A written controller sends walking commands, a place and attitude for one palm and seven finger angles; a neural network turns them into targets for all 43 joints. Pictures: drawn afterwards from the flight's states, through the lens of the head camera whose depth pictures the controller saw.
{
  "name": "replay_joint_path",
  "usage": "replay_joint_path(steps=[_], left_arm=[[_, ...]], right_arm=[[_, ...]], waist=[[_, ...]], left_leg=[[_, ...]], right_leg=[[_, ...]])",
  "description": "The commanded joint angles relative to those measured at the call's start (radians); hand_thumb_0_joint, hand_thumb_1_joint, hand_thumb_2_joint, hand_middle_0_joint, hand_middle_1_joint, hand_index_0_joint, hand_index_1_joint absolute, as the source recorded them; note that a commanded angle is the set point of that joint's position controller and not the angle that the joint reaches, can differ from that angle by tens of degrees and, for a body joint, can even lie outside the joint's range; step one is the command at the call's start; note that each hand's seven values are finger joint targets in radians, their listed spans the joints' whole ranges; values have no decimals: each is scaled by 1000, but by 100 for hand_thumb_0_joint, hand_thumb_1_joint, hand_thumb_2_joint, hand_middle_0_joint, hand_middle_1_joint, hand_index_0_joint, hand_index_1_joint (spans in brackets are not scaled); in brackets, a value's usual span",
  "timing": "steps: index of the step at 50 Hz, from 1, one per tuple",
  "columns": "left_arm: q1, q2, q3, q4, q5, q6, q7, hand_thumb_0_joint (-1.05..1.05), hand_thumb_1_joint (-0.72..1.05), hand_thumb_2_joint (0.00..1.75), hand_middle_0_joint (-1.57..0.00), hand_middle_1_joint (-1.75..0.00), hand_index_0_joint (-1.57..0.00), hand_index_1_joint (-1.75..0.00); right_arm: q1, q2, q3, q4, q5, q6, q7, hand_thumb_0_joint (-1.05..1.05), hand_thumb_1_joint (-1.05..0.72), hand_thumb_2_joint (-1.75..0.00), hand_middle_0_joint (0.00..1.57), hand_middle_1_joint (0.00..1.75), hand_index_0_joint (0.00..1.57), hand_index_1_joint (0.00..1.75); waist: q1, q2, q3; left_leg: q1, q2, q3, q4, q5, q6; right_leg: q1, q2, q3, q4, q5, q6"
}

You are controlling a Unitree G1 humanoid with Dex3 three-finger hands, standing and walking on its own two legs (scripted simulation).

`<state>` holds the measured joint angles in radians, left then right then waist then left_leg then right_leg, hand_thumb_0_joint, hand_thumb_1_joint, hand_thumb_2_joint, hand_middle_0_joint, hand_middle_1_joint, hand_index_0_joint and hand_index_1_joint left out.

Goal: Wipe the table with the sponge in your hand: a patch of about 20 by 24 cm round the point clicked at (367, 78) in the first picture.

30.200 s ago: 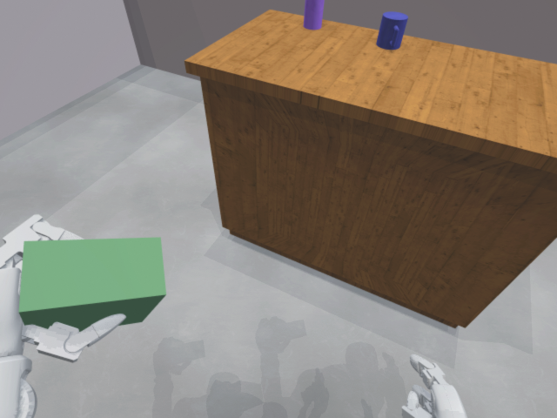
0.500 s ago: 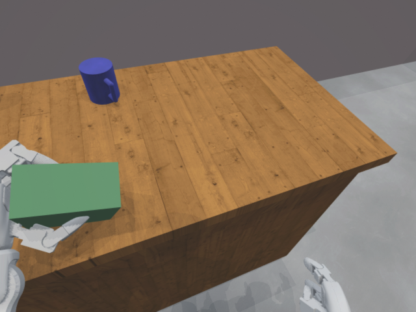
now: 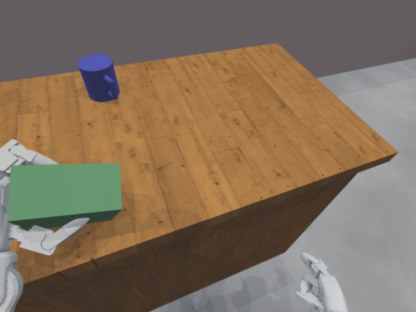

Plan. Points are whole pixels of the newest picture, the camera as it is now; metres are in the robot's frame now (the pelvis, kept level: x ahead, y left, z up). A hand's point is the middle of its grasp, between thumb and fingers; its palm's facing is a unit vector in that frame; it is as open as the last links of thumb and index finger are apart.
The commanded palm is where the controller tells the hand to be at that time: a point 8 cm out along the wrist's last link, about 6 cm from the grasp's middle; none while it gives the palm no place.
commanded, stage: look again from close up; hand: left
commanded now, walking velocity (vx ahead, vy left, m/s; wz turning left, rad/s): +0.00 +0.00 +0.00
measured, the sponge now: (85, 197) +0.24 +0.21 +0.14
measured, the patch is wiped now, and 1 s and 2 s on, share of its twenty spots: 0.05 0.05 0.05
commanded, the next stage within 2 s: shuffle to correct the standing spot in 0.10 s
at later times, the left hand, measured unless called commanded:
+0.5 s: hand (54, 200) +0.22 +0.23 +0.17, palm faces +0.43 -0.83 -0.36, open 10.1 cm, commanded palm +0.16 +0.26 +0.17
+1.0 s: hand (111, 204) +0.22 +0.16 +0.17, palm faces +0.42 -0.83 -0.37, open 10.1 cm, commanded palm +0.16 +0.19 +0.17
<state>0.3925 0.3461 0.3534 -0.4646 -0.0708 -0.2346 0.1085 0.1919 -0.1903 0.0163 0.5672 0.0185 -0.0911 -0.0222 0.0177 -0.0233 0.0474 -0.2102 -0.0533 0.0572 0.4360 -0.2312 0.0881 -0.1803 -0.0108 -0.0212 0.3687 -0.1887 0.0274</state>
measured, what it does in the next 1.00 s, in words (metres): shifts its weight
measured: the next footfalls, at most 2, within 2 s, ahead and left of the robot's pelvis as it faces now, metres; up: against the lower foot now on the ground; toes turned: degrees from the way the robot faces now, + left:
none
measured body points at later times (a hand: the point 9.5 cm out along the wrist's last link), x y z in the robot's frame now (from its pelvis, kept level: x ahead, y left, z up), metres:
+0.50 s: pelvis +0.00 -0.03 +0.00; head +0.03 -0.01 +0.45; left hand +0.19 +0.27 +0.19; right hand +0.18 -0.24 -0.08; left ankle +0.00 +0.05 -0.74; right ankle +0.00 -0.14 -0.74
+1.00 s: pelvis +0.00 -0.09 -0.01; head +0.03 -0.09 +0.44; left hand +0.19 +0.20 +0.19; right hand +0.18 -0.34 -0.09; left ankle +0.00 +0.05 -0.74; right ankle +0.00 -0.14 -0.74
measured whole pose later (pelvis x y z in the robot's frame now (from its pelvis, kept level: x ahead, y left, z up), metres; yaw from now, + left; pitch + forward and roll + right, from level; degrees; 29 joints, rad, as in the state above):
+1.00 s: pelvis +0.00 -0.09 -0.01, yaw +0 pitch +1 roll -1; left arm 0.43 0.35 0.40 -0.50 -0.09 -0.16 0.11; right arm 0.20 -0.24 -0.04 0.56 0.03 -0.07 -0.03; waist 0.01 0.02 0.04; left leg -0.28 0.06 0.01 0.54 -0.28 0.00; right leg -0.24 0.10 -0.07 0.45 -0.24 -0.10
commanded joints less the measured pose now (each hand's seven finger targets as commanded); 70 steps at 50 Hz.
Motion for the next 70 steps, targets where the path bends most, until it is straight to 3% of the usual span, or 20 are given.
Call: replay_joint_path(steps=[1,5,11,17,22,31,37,44,45,50,54,58,60,61,62,63,64,65,67,70], left_arm=[[20,144,80,-142,18,-27,1,0,10,130,-120,-160,-120,-160],[24,185,121,-161,23,-25,9,0,10,130,-120,-160,-120,-160],[42,150,88,-152,14,-23,3,0,10,130,-120,-160,-120,-160],[-19,168,93,-189,12,-16,-1,0,10,130,-120,-160,-120,-160],[-32,162,83,-195,13,-7,-4,0,10,130,-120,-160,-120,-160],[-2,134,61,-157,-2,16,-8,0,10,130,-120,-160,-120,-160],[-38,153,67,-179,-9,27,-12,0,10,130,-120,-160,-120,-160],[10,171,95,-176,-20,44,-9,0,10,130,-120,-160,-120,-160],[37,181,108,-183,-21,48,-3,0,10,130,-120,-160,-120,-160],[86,174,115,-171,-17,45,20,0,10,130,-120,-160,-120,-160],[69,161,96,-165,-4,39,34,0,10,130,-120,-160,-120,-160],[54,154,84,-164,3,39,40,0,10,130,-120,-160,-120,-160],[66,184,111,-166,6,43,43,0,10,130,-120,-160,-120,-160],[-927,901,631,-381,126,-57,27,0,10,130,-120,-160,-120,-160],[-398,395,313,168,54,-32,-15,0,10,130,-120,-160,-120,-160],[-141,305,261,120,22,-42,-5,0,10,130,-120,-160,-120,-160],[-45,206,176,149,6,-36,-9,0,10,130,-120,-160,-120,-160],[40,107,77,124,-10,-41,-21,0,10,130,-120,-160,-120,-160],[13,147,66,-86,-5,-47,-15,0,10,130,-120,-160,-120,-160],[87,160,55,-196,2,-38,-2,0,10,130,-120,-160,-120,-160]], right_arm=[[-84,-139,-51,-152,1,-46,-12,0,-90,-90,20,30,20,30],[-98,-138,-54,-154,7,-49,-14,0,-90,-90,20,30,20,30],[-81,-136,-54,-146,2,-42,-15,0,-90,-90,20,30,20,30],[-72,-136,-69,-155,3,-37,-10,0,-90,-90,20,30,20,30],[-73,-133,-74,-165,1,-38,2,0,-90,-90,20,30,20,30],[-78,-133,-70,-167,3,-35,0,0,-90,-90,20,30,20,30],[-77,-140,-85,-170,5,-39,-10,0,-90,-90,20,30,20,30],[-69,-139,-90,-169,9,-29,-13,0,-90,-90,20,30,20,30],[-85,-138,-88,-166,16,-30,-12,0,-90,-90,20,30,20,30],[-101,-134,-73,-154,23,-24,-13,0,-90,-90,20,30,20,30],[-97,-138,-66,-144,17,-20,-16,0,-90,-90,20,30,20,30],[-101,-143,-66,-140,16,-15,-20,0,-90,-90,20,30,20,30],[-112,-145,-67,-134,18,-11,-24,0,-90,-90,20,30,20,30],[45,-149,-100,-115,-9,-75,-36,0,-90,-90,20,30,20,30],[-25,-89,-61,-89,-11,-70,-34,0,-90,-90,20,30,20,30],[-31,-118,-88,-142,-1,-76,-26,0,-90,-90,20,30,20,30],[-12,-138,-88,-124,6,-71,-18,0,-90,-90,20,30,20,30],[-48,-134,-80,-124,21,-69,-2,0,-90,-90,20,30,20,30],[-43,-157,-82,-150,12,-70,21,0,-90,-90,20,30,20,30],[-100,-134,-63,-164,13,-88,30,0,-90,-90,20,30,20,30]], waist=[[4,74,-138],[7,81,-140],[3,67,-152],[-1,123,-137],[0,135,-127],[-9,50,-131],[-11,49,-126],[-13,-45,-133],[-13,-16,-134],[-8,-11,-135],[-4,-31,-117],[-2,-10,-129],[-1,-8,-132],[10,-200,35],[26,-126,-208],[55,-84,-132],[36,-17,-192],[32,151,-253],[27,141,-262],[29,17,-233]], left_leg=[[9,125,-129,-103,192,-103],[22,129,-125,-101,192,-107],[40,130,-131,-97,262,-113],[93,186,-163,-124,377,-145],[78,220,-170,-123,327,-123],[22,174,-118,-62,62,-73],[30,169,-104,-9,71,-61],[14,140,-63,97,39,-56],[30,135,-54,109,54,-56],[-14,104,-57,136,31,-52],[-41,106,-65,97,60,-44],[3,119,-73,60,136,-40],[39,132,-82,42,182,-40],[-60,59,79,120,151,-80],[-47,15,-11,70,170,-53],[-53,66,-48,72,182,-76],[-30,77,-48,6,176,-69],[57,101,-40,-17,233,-51],[55,142,-93,-6,306,-43],[55,162,-121,-33,253,-40]], right_leg=[[73,-29,16,-16,135,-45],[68,-33,22,-11,138,-46],[67,-27,9,-11,156,-45],[12,2,-7,37,49,-38],[7,2,-9,29,-6,-37],[-3,-28,52,-39,87,-49],[-41,-45,93,-35,107,-56],[-59,-98,134,-58,108,-53],[-76,-103,142,-60,127,-59],[-18,-152,214,-99,150,-18],[40,-151,201,-106,183,25],[63,-134,156,-61,284,29],[57,-124,136,-37,322,10],[-108,-47,99,-153,547,161],[92,-113,124,-3,521,24],[100,-131,226,-33,583,27],[181,-135,185,16,543,-3],[147,-116,143,67,435,-4],[108,-87,110,68,270,-3],[70,-55,74,65,163,-22]])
